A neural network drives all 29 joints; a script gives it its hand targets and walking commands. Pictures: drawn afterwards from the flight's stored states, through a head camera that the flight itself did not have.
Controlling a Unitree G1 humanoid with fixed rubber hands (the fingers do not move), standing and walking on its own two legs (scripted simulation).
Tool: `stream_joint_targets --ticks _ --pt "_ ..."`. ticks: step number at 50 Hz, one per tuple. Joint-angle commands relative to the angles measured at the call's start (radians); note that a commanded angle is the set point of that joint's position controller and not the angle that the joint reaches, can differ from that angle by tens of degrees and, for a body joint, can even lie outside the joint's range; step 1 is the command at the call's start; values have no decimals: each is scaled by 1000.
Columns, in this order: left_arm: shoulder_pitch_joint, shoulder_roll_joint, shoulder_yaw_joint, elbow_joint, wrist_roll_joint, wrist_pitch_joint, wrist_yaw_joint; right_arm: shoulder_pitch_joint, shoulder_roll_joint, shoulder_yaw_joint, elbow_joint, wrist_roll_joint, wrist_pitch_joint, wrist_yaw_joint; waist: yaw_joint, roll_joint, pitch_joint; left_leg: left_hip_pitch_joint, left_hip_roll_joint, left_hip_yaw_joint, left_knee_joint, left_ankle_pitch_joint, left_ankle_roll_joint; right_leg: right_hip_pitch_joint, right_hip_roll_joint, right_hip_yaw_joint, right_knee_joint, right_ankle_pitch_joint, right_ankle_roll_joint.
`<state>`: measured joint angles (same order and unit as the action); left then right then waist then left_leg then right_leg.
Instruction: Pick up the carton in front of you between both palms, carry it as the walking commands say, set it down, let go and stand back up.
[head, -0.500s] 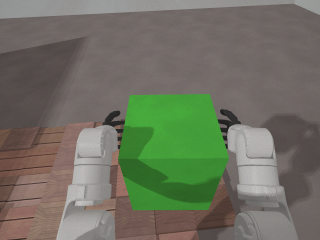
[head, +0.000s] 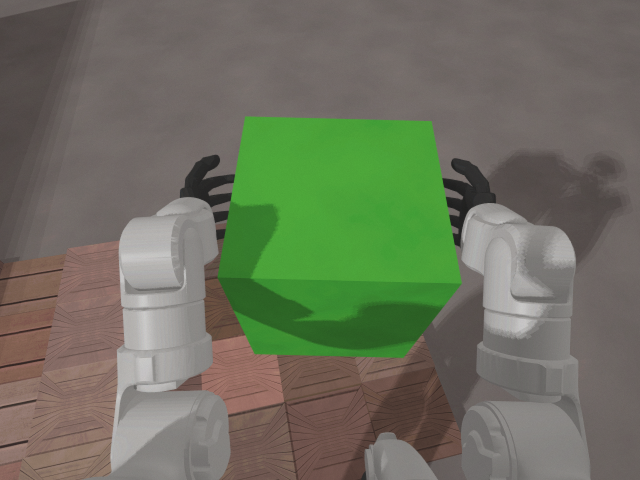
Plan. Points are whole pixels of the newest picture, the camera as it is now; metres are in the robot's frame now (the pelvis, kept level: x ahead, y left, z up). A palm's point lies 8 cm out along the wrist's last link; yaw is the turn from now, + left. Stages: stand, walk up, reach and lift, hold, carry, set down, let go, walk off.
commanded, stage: carry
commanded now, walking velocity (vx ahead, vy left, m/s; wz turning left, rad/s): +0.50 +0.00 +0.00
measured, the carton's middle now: (333, 250) +0.39 -0.03 +0.06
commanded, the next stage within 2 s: none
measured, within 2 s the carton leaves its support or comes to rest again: neither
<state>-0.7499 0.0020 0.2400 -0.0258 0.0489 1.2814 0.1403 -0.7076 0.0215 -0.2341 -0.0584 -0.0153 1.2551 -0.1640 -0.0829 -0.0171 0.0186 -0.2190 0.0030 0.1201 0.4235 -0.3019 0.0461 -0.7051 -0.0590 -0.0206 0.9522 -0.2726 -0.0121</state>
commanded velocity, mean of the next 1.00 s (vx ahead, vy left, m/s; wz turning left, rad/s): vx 0.50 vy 0.00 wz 0.00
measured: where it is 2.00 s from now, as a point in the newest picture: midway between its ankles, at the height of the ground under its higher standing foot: (325, 209)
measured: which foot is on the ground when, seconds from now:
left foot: down 0.00-0.18, up 0.20-0.66, down 0.68-1.00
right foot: up 0.00-0.12, down 0.14-0.70, up 0.72-1.00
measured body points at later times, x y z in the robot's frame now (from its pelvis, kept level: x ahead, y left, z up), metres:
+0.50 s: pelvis +0.28 -0.06 +0.01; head +0.35 -0.07 +0.45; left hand +0.67 +0.11 +0.16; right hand +0.69 -0.19 +0.15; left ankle +0.36 +0.08 -0.64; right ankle +0.25 -0.12 -0.73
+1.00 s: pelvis +0.57 -0.02 +0.03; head +0.62 -0.01 +0.48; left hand +0.96 +0.11 +0.18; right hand +0.94 -0.20 +0.18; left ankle +0.55 +0.05 -0.71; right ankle +0.67 -0.17 -0.65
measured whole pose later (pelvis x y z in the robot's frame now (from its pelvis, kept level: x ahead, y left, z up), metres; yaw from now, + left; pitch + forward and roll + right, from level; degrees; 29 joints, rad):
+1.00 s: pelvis +0.57 -0.02 +0.03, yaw -1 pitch +5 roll -1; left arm -0.76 -0.02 0.26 -0.09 0.09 1.33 0.12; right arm -0.76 0.03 -0.26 -0.07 -0.04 1.29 -0.14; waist -0.06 -0.02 0.03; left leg -0.28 -0.03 0.09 0.45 -0.31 0.10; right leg -0.71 -0.05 -0.01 0.92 -0.23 -0.01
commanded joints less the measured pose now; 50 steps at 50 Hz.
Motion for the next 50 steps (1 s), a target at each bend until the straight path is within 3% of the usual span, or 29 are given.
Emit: stream_joint_targets --ticks 1,3,5,6,7,8,9,10,11,13,15,19,22,26,30,32,33,34,35,36,37,38,39,41,45,50 --pt "-674 -922 -607 -103 -329 -8 -165 -789 979 683 -119 473 20 267 -5 158 -448 389 234 -201 -48 560 146 -36 2 -37 -145 123 -8" --pt "-681 -896 -601 -79 -317 10 -172 -795 963 675 -77 463 34 274 -4 156 -416 362 221 -161 -41 594 118 32 22 -76 -264 151 -28" --pt "-703 -888 -593 -47 -320 27 -184 -811 959 667 -35 455 47 278 23 179 -404 306 209 -113 3 655 76 175 57 -114 -359 188 -57" --pt "-706 -892 -586 -22 -326 34 -191 -818 959 663 -12 451 53 278 66 180 -433 278 193 -65 99 743 44 305 90 -149 -411 208 -66" --pt "-697 -891 -576 12 -331 39 -199 -818 961 655 15 444 60 278 119 132 -506 218 146 2 286 749 3 530 118 -181 -468 209 -70" --pt "-690 -896 -567 34 -338 43 -209 -831 959 644 33 437 65 277 153 17 -588 30 112 -5 494 432 -29 778 -38 11 -449 201 -80" --pt "-697 -894 -553 69 -341 41 -214 -826 969 626 62 425 74 277 135 -217 -606 -194 -18 -13 655 -68 -53 890 -232 434 -544 212 -127" --pt "-718 -907 -545 77 -352 42 -220 -838 992 612 91 420 77 275 132 -309 -631 -393 -79 -116 831 -211 -44 1019 -285 629 -600 206 -219" --pt "-757 -950 -555 52 -377 42 -230 -854 1012 606 87 409 73 270 129 -264 -617 -462 -27 -164 902 -192 -21 1025 -277 566 -570 229 -220" --pt "-862 -1030 -578 -29 -433 36 -248 -893 1056 596 54 403 65 259 129 -102 -568 -506 16 -148 879 -132 -16 940 -226 413 -535 376 -187" --pt "-921 -1076 -593 -98 -472 34 -253 -901 1080 586 16 391 58 240 126 -79 -582 -490 34 -139 822 -88 -18 906 -209 335 -543 416 -173" --pt "-910 -1071 -617 -169 -486 33 -252 -829 1048 590 -23 337 46 204 126 -76 -603 -575 41 -113 787 -80 -22 935 -218 285 -553 439 -217" --pt "-881 -1026 -632 -179 -477 35 -254 -803 1002 603 -39 308 45 193 143 -85 -578 -673 49 -89 752 -42 -27 983 -206 244 -541 505 -229" --pt "-814 -992 -630 -88 -453 39 -265 -765 968 615 23 291 55 204 160 -89 -503 -701 38 -51 605 32 -28 985 -168 187 -534 610 -216" --pt "-776 -1011 -608 26 -439 35 -282 -753 987 602 119 299 59 232 158 -136 -409 -504 -24 36 304 142 -2 879 -115 79 -527 744 -168" --pt "-765 -1033 -597 65 -434 30 -286 -746 1006 587 156 310 57 245 114 -181 -421 -302 -76 83 171 178 30 829 -107 17 -428 980 -122" --pt "-764 -1046 -592 77 -432 28 -286 -732 1020 579 171 316 54 251 47 -164 -481 -93 -92 97 71 205 44 774 -104 -34 -273 1006 -82" --pt "-754 -1048 -593 73 -417 26 -283 -715 1029 574 170 320 50 259 -4 -79 -556 168 -20 12 48 235 51 610 -72 -53 -101 752 -49" --pt "-773 -1084 -597 49 -422 30 -281 -723 1010 559 163 316 42 262 -11 208 -680 475 302 -534 47 242 216 256 43 -42 207 292 7" --pt "-798 -1073 -596 29 -416 31 -277 -715 1049 567 163 333 40 266 -11 340 -663 538 342 -770 -53 351 282 62 154 38 405 -207 -1" --pt "-811 -1093 -600 8 -413 26 -268 -741 1066 579 100 360 40 271 9 255 -622 526 327 -671 -14 348 261 -26 85 101 484 -215 -27" --pt "-804 -1085 -591 -26 -409 22 -257 -782 1105 607 45 395 37 278 4 129 -587 460 304 -587 5 376 229 -50 52 91 469 -180 -35" --pt "-801 -1087 -588 -51 -401 18 -245 -833 1126 629 -15 427 33 282 16 68 -554 390 282 -510 -7 381 193 -43 24 88 406 -136 -35" --pt "-770 -1077 -597 -93 -380 11 -220 -883 1141 667 -99 471 29 283 37 77 -554 332 248 -425 -39 304 160 -5 3 74 299 -89 -26" --pt "-712 -1026 -627 -127 -346 1 -191 -849 1082 687 -147 482 32 284 30 101 -563 352 239 -334 -57 368 191 -29 17 20 108 -89 5" --pt "-733 -945 -648 -98 -348 22 -183 -792 969 658 -73 443 52 282 5 163 -526 406 198 -227 9 528 170 -52 12 -15 -89 169 7"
